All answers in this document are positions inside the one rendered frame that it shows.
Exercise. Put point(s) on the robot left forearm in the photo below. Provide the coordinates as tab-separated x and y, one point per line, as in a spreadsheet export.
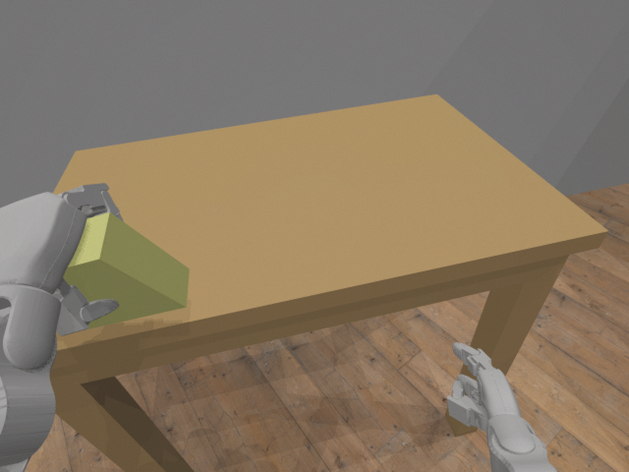
28	347

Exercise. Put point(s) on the sponge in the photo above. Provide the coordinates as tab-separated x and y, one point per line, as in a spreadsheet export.
114	261

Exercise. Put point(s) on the robot right forearm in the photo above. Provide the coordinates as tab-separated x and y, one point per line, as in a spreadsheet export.
514	446

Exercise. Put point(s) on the left robot hand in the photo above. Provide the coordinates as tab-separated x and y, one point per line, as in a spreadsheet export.
39	236

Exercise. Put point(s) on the table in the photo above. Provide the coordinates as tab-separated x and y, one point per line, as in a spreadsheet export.
302	223

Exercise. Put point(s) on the right robot hand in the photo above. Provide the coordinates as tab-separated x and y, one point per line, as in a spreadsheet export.
490	395

